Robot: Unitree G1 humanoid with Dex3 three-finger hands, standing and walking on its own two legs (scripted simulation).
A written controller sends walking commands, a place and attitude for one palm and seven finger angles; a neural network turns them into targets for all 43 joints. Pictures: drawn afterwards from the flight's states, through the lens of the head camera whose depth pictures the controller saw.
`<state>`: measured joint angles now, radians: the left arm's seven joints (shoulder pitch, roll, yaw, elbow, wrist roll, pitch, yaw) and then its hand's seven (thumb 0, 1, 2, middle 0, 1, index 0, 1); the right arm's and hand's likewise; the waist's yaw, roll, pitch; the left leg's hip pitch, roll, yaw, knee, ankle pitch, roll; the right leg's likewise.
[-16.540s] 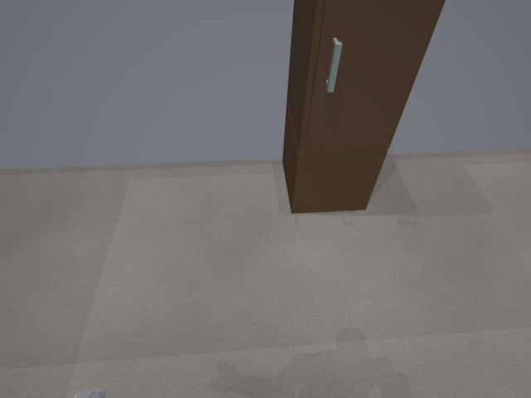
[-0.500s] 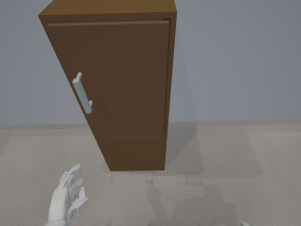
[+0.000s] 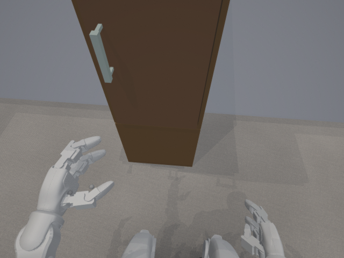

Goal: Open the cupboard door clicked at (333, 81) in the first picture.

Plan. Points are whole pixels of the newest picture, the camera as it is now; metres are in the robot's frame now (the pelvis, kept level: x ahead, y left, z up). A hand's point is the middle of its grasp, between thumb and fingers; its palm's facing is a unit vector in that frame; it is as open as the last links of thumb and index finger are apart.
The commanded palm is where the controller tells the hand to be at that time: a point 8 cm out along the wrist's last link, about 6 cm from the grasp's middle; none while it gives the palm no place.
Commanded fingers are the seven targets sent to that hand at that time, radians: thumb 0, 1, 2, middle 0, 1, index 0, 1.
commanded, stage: raise the hand with hooked fingers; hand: left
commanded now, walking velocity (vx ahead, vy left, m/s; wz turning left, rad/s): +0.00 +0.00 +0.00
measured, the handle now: (104, 55) +0.60 +0.26 +0.11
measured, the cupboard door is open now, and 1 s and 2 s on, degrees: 0 0 0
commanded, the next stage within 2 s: move the hooked fingers beside the handle in 1.40 s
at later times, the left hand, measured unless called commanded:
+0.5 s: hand (66, 158) +0.28 +0.24 +0.10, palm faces +0.04 -1.00 -0.07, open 13.2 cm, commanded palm +0.26 +0.30 +0.10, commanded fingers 0.00 -0.50 0.30 -0.30 -1.20 -0.30 -1.20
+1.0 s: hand (49, 125) +0.33 +0.28 +0.13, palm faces +0.04 -1.00 -0.04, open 14.0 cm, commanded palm +0.30 +0.32 +0.13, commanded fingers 0.00 -0.50 0.30 -0.30 -1.20 -0.30 -1.20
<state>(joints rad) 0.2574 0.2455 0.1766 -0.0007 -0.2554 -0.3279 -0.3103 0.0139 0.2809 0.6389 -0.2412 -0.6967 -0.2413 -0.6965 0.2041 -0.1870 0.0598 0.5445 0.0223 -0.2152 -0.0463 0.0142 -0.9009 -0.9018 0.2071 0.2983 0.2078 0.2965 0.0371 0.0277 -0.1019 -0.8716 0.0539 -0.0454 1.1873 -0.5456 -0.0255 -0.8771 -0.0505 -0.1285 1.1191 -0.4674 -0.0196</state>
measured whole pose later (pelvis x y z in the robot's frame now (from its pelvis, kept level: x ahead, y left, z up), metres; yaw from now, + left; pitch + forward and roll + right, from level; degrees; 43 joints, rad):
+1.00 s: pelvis +0.03 +0.01 +0.05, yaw -1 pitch +9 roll -1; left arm -0.07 0.42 0.45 0.42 -0.35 -0.25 -0.49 -0.01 -0.50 0.30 -0.30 -1.20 -0.30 -1.20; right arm 0.29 -0.28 0.04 0.58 0.04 -0.19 -0.08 0.01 -0.90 -0.90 0.21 0.30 0.21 0.30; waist 0.00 0.02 -0.06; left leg -0.57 0.05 0.01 0.86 -0.45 -0.01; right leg -0.60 -0.04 -0.08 0.81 -0.37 0.00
